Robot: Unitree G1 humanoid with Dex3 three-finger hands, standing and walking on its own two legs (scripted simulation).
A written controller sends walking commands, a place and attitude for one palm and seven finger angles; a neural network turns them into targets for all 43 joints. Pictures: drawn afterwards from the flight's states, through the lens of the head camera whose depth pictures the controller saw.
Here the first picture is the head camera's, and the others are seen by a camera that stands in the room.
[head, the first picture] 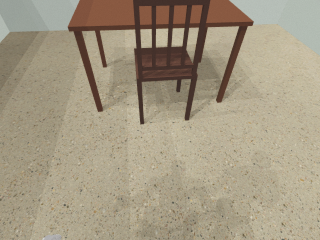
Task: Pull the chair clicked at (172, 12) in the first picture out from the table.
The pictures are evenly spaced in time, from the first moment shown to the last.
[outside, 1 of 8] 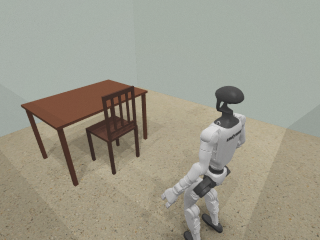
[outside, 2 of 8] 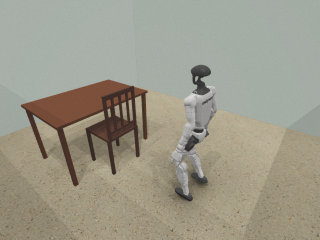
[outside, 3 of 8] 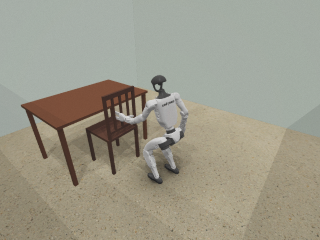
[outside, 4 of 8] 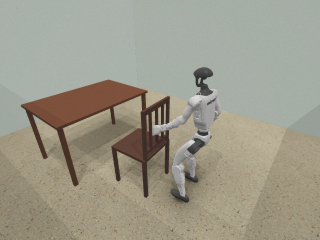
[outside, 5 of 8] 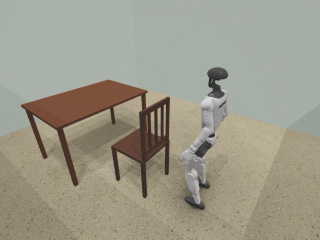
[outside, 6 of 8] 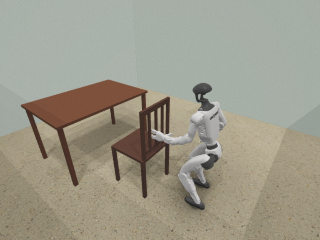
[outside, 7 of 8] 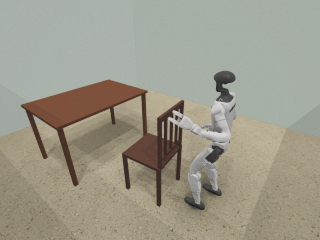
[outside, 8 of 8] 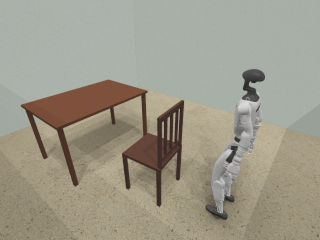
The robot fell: no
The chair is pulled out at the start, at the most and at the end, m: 0.00 0.66 0.65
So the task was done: yes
